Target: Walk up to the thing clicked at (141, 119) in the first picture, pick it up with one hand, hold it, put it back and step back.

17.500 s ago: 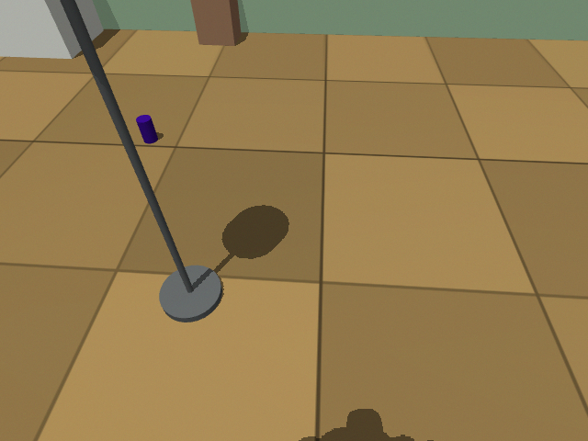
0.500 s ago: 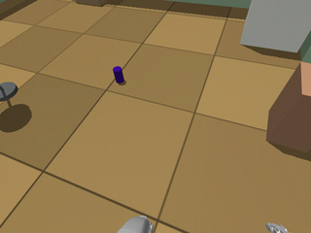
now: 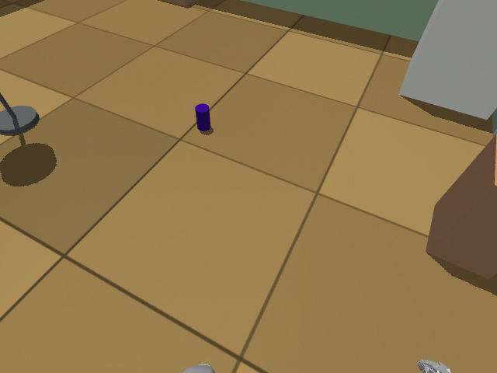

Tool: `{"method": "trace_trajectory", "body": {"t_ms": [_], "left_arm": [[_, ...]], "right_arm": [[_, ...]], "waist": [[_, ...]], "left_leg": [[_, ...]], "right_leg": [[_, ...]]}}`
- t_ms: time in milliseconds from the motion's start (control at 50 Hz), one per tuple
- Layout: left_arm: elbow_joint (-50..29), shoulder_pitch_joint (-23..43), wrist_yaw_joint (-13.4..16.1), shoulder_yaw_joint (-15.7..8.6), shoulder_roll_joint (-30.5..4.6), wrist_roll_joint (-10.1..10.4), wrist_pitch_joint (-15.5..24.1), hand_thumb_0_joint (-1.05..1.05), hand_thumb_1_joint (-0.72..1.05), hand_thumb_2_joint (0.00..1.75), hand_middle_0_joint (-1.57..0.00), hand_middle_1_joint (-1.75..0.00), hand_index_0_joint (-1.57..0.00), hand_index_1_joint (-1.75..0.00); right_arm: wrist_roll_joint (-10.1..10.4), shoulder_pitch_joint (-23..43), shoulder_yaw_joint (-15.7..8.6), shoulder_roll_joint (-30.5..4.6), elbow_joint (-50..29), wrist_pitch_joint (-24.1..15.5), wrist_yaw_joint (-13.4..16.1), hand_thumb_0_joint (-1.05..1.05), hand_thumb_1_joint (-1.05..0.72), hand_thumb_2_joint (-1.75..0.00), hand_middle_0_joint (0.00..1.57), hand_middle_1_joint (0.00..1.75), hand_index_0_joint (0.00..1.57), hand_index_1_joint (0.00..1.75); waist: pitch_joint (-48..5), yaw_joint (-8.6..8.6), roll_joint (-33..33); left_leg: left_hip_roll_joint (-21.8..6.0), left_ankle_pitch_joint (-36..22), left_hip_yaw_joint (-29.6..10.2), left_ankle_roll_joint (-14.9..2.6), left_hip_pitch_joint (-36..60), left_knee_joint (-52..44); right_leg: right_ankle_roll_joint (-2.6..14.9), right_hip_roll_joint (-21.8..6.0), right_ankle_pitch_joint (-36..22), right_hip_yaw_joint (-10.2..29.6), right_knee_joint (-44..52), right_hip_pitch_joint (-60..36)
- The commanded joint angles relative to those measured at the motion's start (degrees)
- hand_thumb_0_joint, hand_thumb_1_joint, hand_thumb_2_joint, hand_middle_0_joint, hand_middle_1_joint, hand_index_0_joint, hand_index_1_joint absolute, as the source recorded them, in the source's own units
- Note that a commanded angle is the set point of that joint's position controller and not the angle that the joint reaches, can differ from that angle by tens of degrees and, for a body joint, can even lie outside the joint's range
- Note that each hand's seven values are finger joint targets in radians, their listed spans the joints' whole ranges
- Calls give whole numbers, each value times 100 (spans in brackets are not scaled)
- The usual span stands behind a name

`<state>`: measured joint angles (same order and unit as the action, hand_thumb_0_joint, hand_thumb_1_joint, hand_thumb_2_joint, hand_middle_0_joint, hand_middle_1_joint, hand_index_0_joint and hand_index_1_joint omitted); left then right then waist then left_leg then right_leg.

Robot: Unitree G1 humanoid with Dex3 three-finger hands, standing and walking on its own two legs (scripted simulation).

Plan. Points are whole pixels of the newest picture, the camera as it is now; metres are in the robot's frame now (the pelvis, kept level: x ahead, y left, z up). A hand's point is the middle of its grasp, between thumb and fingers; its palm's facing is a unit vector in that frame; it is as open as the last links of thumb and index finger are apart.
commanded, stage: walk up
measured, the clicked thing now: (203, 117) +1.56 +0.27 -0.68
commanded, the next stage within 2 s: stand in 0.44 s
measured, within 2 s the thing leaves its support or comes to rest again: neither
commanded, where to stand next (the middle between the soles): +0.07 -0.01 m, yaw +0 degrees
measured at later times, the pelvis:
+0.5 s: pelvis +0.01 +0.00 +0.02, yaw +2 degrees
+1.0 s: pelvis +0.01 -0.02 +0.03, yaw +0 degrees
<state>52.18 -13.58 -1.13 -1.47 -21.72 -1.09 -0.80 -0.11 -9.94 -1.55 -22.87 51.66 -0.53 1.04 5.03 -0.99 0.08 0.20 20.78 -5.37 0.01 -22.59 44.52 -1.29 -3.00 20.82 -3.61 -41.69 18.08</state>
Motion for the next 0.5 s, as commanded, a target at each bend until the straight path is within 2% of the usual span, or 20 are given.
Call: {"method": "trace_trajectory", "body": {"t_ms": [0, 20, 40, 60, 80, 100, 140, 160, 180, 220, 340, 400, 420, 440, 480], "left_arm": [[-476, 920, 97, -348, -1473, -3, 152, 0, 90, 90, -20, -30, -20, -30], [-393, 821, 92, -287, -1350, 33, 140, 0, 90, 90, -20, -30, -20, -30], [-312, 779, 91, -278, -1279, 60, 136, 0, 90, 90, -20, -30, -20, -30], [-184, 629, 88, -289, -1278, 58, 133, 0, 90, 90, -20, -30, -20, -30], [-68, 536, 71, -298, -1320, 59, 135, 0, 90, 90, -20, -30, -20, -30], [-63, 550, 57, -301, -1363, 44, 150, 0, 90, 90, -20, -30, -20, -30], [-13, 788, 70, -297, -1392, 29, 189, 0, 90, 90, -20, -30, -20, -30], [-29, 958, 72, -291, -1410, 41, 188, 0, 90, 90, -20, -30, -20, -30], [-2, 999, 77, -275, -1383, 63, 185, 0, 90, 90, -20, -30, -20, -30], [93, 940, 81, -273, -1332, 109, 166, 0, 90, 90, -20, -30, -20, -30], [240, 1112, 65, -259, -1283, 138, 79, 0, 90, 90, -20, -30, -20, -30], [321, 1195, 51, -237, -1209, 150, 31, 0, 90, 90, -20, -30, -20, -30], [530, 996, 70, -163, -1030, 137, 52, 0, 90, 90, -20, -30, -20, -30], [602, 919, 71, -136, -1000, 137, 65, 0, 90, 90, -20, -30, -20, -30], [697, 1037, 79, -154, -1108, 104, 107, 0, 90, 90, -20, -30, -20, -30]], "right_arm": [[20, -255, -328, -1159, 8, -177, 60, 0, -90, -90, 20, 30, 20, 30], [18, -55, -326, -1248, 4, -209, 40, 0, -90, -90, 20, 30, 20, 30], [1, 215, -302, -1235, -18, -224, 22, 0, -90, -90, 20, 30, 20, 30], [16, 379, -284, -1256, -44, -231, 23, 0, -90, -90, 20, 30, 20, 30], [3, 449, -261, -1263, -34, -220, 16, 0, -90, -90, 20, 30, 20, 30], [-2, 450, -211, -1243, 4, -219, 14, 0, -90, -90, 20, 30, 20, 30], [17, 330, -172, -1133, 186, -220, 3, 0, -90, -90, 20, 30, 20, 30], [24, 255, -178, -1181, 257, -223, 4, 0, -90, -90, 20, 30, 20, 30], [15, 249, -175, -1224, 318, -234, 7, 0, -90, -90, 20, 30, 20, 30], [17, 352, -150, -1231, 367, -243, 12, 0, -90, -90, 20, 30, 20, 30], [-4, 477, -100, -1262, 541, -231, 37, 0, -90, -90, 20, 30, 20, 30], [-42, 538, -109, -1342, 590, -226, 47, 0, -90, -90, 20, 30, 20, 30], [-112, 652, -63, -1122, 667, -217, -5, 0, -90, -90, 20, 30, 20, 30], [-99, 807, -65, -1170, 661, -198, -31, 0, -90, -90, 20, 30, 20, 30], [-88, 710, -72, -1177, 751, -194, -30, 0, -90, -90, 20, 30, 20, 30]], "waist": [[-232, 393, -436], [-167, 314, -19], [-159, 148, 119], [-283, -3, 72], [-381, -65, -128], [-418, -42, -342], [-383, 66, -431], [-492, 139, -372], [-657, 136, -220], [-769, 25, -110], [-879, -34, -28], [-794, -23, 228], [-941, -118, 335], [-815, -145, 470], [-899, -48, 506]], "left_leg": [[21, 554, 61, -155, 1019, -558], [-139, -188, -364, -281, 782, -1090], [-385, -531, -872, -455, 431, -1376], [-589, -556, -1160, -570, 265, -1459], [-526, -123, -1064, -548, 100, -1490], [-395, 63, -865, -494, -16, -1401], [-123, -778, -423, -261, 189, -1151], [-104, -983, -334, -236, 393, -1162], [-179, -1307, -405, -268, 509, -1197], [-277, -1807, -541, -319, 514, -1210], [-385, -1668, -784, -374, 363, -1575], [-498, -1294, -1051, -454, 211, -1963], [-733, -1278, -1100, -308, 506, -2354], [-749, -1036, -1120, -255, 524, -2449], [-751, -1247, -1093, -177, 554, -2549]], "right_leg": [[956, -1367, 396, 1564, 1737, 1085], [603, -859, 80, 953, 1440, 849], [404, -496, -51, 594, 1094, 547], [367, -331, 9, 481, 1012, 197], [401, -334, 383, 569, 1227, -52], [443, -477, 645, 750, 1592, -200], [561, -778, 311, 937, 1812, -214], [588, -842, -9, 903, 1710, -232], [558, -794, -364, 756, 1566, -329], [483, -653, -603, 514, 1463, -530], [429, -530, -442, 364, 1423, -895], [345, -351, -204, 240, 1336, -963], [283, -251, -159, 327, 1432, -1073], [255, -227, -201, 344, 1594, -1039], [213, -238, -497, 325, 1594, -1335]]}}
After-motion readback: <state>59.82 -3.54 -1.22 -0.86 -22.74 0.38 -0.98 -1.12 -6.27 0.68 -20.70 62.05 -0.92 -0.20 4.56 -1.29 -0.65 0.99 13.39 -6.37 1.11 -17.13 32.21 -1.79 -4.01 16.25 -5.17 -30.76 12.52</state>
